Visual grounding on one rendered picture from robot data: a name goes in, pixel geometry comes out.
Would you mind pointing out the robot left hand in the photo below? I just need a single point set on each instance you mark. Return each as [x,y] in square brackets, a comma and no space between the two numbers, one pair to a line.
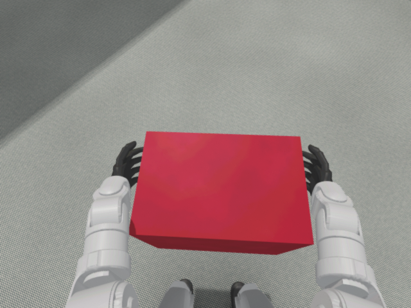
[124,163]

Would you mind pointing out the right robot forearm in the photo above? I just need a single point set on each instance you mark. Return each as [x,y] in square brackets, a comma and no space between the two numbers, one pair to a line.
[342,262]

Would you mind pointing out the carton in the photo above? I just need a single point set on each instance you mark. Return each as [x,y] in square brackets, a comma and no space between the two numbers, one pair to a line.
[222,193]

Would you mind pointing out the robot right upper arm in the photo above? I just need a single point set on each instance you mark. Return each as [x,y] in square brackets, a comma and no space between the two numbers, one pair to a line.
[333,298]

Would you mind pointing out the robot left upper arm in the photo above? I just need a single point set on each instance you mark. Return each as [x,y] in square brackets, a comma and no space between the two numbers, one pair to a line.
[117,294]

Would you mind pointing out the robot left foot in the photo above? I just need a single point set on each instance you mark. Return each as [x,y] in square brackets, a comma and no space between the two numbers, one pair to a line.
[189,284]

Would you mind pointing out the left robot forearm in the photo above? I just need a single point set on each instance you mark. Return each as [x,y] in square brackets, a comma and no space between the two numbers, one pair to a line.
[105,253]

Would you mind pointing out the robot left shin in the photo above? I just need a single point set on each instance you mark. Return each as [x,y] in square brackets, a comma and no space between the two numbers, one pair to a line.
[181,284]

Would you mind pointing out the robot right hand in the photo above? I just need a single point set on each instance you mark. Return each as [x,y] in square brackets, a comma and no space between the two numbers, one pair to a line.
[319,167]

